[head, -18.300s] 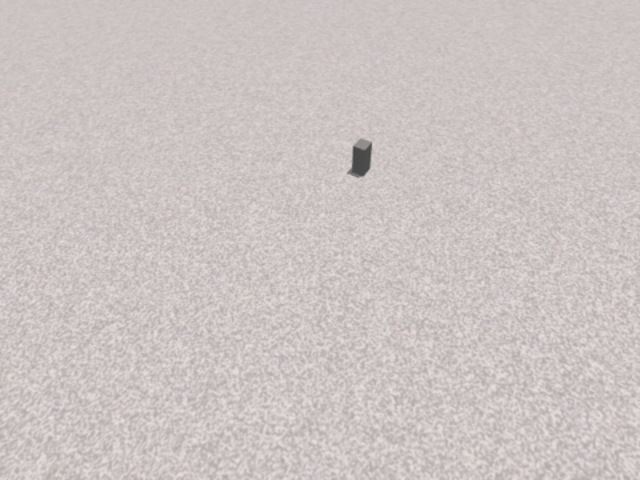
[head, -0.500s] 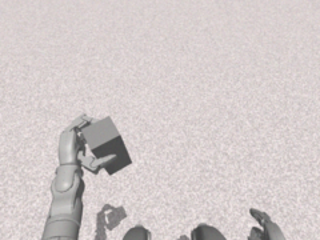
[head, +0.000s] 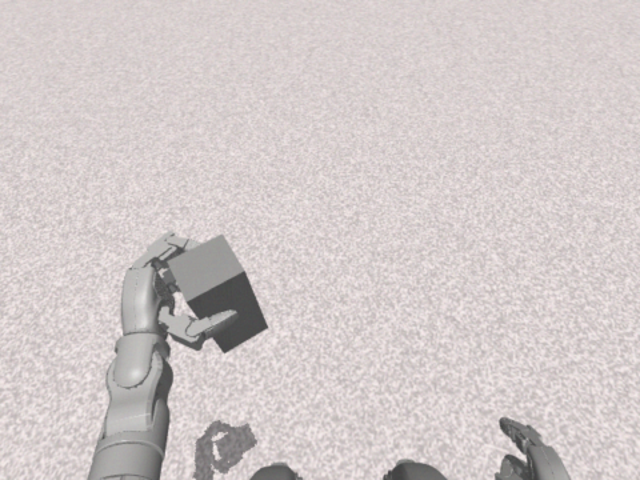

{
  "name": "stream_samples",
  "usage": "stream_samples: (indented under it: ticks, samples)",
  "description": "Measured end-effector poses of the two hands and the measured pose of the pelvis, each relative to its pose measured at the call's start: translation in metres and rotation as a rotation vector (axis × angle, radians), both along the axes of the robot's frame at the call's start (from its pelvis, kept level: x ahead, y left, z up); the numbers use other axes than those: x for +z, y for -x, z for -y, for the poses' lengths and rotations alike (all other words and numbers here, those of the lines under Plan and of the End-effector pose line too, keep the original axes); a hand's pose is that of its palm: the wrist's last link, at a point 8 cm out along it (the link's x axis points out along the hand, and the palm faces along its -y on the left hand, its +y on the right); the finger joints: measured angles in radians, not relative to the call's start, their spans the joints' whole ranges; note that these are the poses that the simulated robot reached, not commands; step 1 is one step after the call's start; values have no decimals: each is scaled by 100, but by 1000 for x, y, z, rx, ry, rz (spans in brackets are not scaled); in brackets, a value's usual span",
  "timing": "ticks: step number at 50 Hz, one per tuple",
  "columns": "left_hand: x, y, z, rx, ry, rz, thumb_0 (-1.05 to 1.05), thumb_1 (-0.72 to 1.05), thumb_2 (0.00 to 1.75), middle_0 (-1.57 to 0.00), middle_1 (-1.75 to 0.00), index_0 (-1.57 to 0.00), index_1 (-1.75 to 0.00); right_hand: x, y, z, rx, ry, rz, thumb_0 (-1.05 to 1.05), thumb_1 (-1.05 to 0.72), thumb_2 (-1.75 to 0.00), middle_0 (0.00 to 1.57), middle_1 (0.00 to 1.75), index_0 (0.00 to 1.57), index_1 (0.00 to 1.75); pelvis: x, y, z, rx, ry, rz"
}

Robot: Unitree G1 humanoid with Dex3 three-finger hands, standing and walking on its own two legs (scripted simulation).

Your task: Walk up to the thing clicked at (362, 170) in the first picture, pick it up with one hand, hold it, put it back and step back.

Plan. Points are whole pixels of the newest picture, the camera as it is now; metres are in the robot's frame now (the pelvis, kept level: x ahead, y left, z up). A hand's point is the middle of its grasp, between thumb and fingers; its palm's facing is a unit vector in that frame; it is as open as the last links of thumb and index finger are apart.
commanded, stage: hold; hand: left
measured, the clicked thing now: (223, 298) +0.33 +0.16 +0.02
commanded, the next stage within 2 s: none
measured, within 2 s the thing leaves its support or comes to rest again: neither
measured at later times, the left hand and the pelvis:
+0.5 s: hand (195, 287) +0.33 +0.18 +0.05, palm faces +0.11 -0.99 -0.02, open 10.2 cm; pelvis +0.00 +0.00 +0.01, yaw +0 degrees
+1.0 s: hand (195, 291) +0.33 +0.18 +0.05, palm faces +0.10 -0.99 -0.02, open 10.2 cm; pelvis +0.00 +0.00 +0.01, yaw +0 degrees
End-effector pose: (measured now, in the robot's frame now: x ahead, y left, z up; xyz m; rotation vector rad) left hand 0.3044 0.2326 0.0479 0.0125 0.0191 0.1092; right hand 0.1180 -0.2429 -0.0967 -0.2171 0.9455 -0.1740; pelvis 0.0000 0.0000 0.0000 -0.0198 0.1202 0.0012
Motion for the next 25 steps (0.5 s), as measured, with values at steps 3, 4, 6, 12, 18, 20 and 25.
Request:
stream_samples:
  ticks: [3,4,6,12,18,20,25]
  samples:
    - [2,1,0,-4,-4,-3,-1,-53,100,-81,-117,-81,-116,2,0,0,-1,1,4,1,-92,-90,21,30,20,30,1,0,0,0,0,7]
    - [3,1,0,-6,-8,-3,-1,-53,100,-81,-117,-81,-116,2,0,0,-2,1,5,1,-92,-90,21,30,20,30,2,0,-1,0,0,10]
    - [4,1,0,-7,-8,-1,-1,-53,100,-81,-117,-81,-116,3,0,0,-2,1,6,1,-92,-90,21,30,20,30,3,1,-1,0,0,14]
    - [6,2,-2,3,-3,-1,-1,-54,100,-81,-118,-81,-116,5,2,-2,1,-4,8,1,-92,-90,21,30,20,30,4,2,-2,-1,-2,20]
    - [9,2,0,-11,-10,-1,-1,-53,100,-81,-117,-81,-116,5,2,-3,2,-8,6,1,-92,-90,21,30,20,30,6,2,-2,-1,-2,25]
    - [9,2,0,-6,-4,0,-1,-53,100,-81,-117,-81,-116,5,2,-3,2,-9,7,1,-92,-90,21,30,20,30,6,1,-2,-1,-2,24]
    - [6,1,-1,2,-2,-6,-1,-52,99,-80,-117,-80,-116,6,1,-3,5,-10,9,1,-92,-90,21,30,20,30,6,1,-2,-2,-3,22]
